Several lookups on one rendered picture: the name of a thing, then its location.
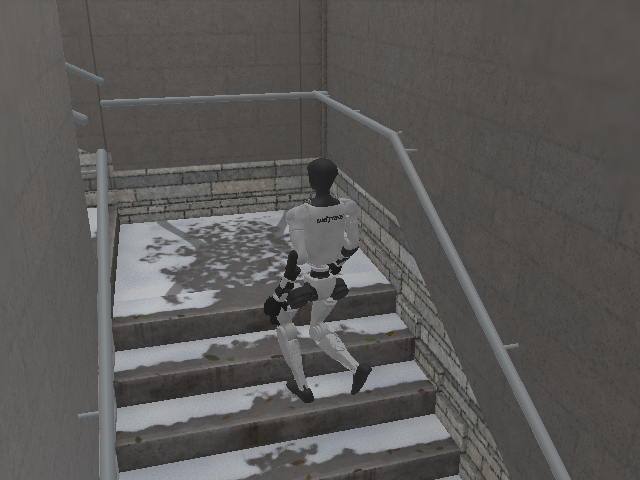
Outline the right robot foot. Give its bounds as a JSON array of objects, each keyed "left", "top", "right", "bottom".
[{"left": 351, "top": 363, "right": 372, "bottom": 395}]

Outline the robot right forearm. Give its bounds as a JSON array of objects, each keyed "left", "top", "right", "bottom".
[{"left": 334, "top": 240, "right": 360, "bottom": 267}]

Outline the left robot hand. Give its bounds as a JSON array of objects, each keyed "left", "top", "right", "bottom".
[{"left": 264, "top": 296, "right": 288, "bottom": 326}]

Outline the robot foot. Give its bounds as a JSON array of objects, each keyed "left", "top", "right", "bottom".
[
  {"left": 351, "top": 363, "right": 372, "bottom": 395},
  {"left": 286, "top": 379, "right": 314, "bottom": 403}
]

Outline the robot left forearm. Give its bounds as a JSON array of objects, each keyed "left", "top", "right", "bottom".
[{"left": 273, "top": 250, "right": 301, "bottom": 302}]

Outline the right robot upper arm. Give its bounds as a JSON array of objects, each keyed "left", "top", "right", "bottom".
[{"left": 339, "top": 198, "right": 360, "bottom": 250}]

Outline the right robot hand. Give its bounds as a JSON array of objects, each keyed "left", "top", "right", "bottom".
[{"left": 327, "top": 263, "right": 342, "bottom": 275}]

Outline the left robot upper arm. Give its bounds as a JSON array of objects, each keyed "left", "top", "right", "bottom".
[{"left": 286, "top": 204, "right": 308, "bottom": 265}]

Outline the left robot foot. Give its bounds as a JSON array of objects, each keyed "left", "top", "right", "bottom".
[{"left": 286, "top": 379, "right": 314, "bottom": 403}]

